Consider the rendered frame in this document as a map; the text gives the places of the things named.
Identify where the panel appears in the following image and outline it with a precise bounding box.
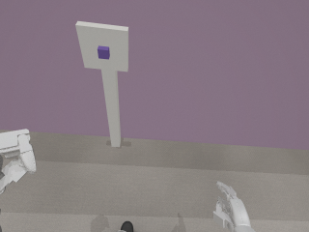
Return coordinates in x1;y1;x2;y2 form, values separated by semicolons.
75;21;128;148

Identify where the left robot foot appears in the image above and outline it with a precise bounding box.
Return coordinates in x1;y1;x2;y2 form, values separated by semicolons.
121;221;134;232

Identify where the button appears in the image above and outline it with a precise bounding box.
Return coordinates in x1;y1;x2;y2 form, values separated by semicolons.
98;45;110;60

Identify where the right robot hand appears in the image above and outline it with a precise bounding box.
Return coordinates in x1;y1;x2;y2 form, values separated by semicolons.
213;181;251;232

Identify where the left robot hand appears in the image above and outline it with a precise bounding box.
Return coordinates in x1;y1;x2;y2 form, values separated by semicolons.
0;129;37;195

